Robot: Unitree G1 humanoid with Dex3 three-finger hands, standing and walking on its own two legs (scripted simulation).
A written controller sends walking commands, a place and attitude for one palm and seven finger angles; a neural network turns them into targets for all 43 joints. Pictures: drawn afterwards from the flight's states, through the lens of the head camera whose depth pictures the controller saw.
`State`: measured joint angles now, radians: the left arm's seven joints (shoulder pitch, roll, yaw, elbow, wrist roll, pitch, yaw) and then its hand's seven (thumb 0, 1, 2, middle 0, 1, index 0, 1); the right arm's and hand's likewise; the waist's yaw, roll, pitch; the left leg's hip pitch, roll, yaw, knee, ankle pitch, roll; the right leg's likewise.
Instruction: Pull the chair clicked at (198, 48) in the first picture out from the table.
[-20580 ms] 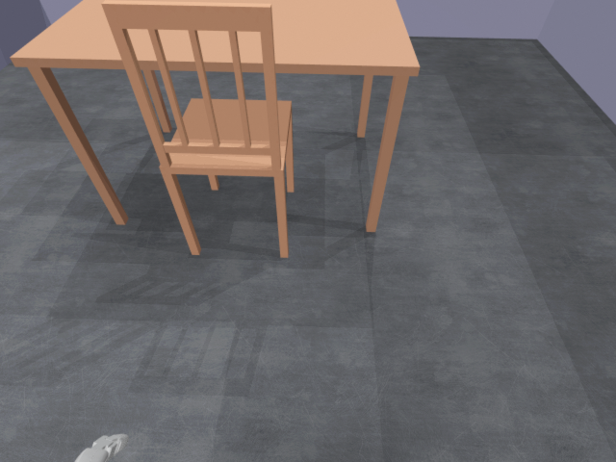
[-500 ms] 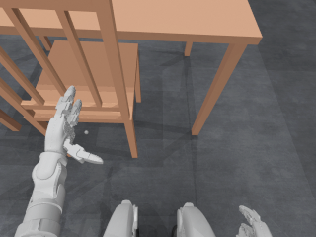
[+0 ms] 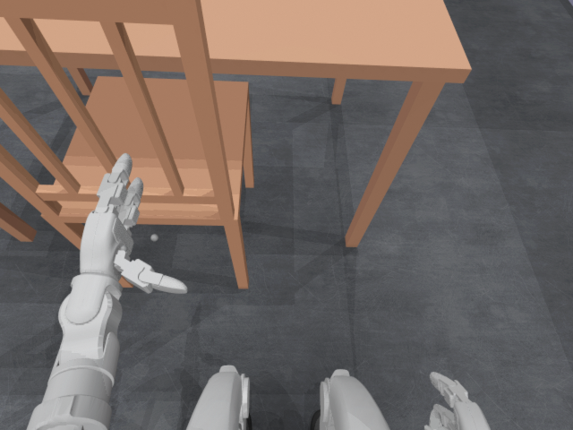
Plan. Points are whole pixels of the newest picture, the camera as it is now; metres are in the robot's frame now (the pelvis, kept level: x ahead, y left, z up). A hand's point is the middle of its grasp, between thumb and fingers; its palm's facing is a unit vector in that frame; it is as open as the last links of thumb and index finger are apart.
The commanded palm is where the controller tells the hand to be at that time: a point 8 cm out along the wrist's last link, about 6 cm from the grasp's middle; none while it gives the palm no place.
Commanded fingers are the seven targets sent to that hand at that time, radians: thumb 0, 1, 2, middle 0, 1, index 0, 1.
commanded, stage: push the fingers through the gap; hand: left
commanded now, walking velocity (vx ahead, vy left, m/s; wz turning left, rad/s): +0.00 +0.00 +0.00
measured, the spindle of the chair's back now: (87, 126) +0.52 +0.31 +0.06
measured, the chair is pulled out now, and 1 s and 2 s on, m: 0.00 0.00 0.00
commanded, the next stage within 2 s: hook a spindle and tug to test in 1.52 s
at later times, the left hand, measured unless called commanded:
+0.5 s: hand (161, 202) +0.42 +0.19 +0.03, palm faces +0.00 -1.00 -0.04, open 17.0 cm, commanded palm +0.40 +0.24 +0.02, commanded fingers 0.00 -0.50 0.30 -0.06 -0.08 -0.06 -0.08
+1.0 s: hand (175, 170) +0.48 +0.18 +0.02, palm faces +0.02 -1.00 -0.03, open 17.0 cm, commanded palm +0.46 +0.23 +0.02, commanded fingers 0.00 -0.50 0.30 -0.06 -0.08 -0.06 -0.08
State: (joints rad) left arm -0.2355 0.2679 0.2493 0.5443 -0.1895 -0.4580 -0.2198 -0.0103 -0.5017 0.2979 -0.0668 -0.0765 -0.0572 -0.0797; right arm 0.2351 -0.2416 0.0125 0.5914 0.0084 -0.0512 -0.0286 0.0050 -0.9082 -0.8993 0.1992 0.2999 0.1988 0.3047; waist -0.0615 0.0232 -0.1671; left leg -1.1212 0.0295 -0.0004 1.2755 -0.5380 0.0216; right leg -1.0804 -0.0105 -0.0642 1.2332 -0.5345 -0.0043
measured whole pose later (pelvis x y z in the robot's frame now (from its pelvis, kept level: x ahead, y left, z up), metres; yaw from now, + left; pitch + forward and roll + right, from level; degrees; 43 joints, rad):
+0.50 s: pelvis +0.00 +0.01 +0.00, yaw -1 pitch +24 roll -3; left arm -0.46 0.32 0.29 0.73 -0.17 -0.44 -0.22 -0.01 -0.50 0.30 -0.06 -0.08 -0.06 -0.08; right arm 0.27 -0.25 0.02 0.62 0.00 -0.03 -0.02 0.00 -0.91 -0.90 0.20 0.30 0.20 0.30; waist -0.09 0.03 -0.16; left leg -1.17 0.03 0.00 1.29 -0.54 0.03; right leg -1.12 -0.01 -0.06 1.24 -0.53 0.00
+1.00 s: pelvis +0.00 +0.00 -0.01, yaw -1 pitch +27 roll -3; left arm -0.72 0.40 0.38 0.99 -0.11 -0.47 -0.20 -0.01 -0.50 0.30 -0.07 -0.08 -0.06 -0.08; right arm 0.29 -0.25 0.03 0.63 -0.02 0.03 -0.01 0.00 -0.91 -0.90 0.20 0.30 0.20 0.30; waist -0.14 0.04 -0.15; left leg -1.24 0.04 0.00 1.32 -0.54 0.02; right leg -1.20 0.00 -0.06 1.27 -0.53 0.00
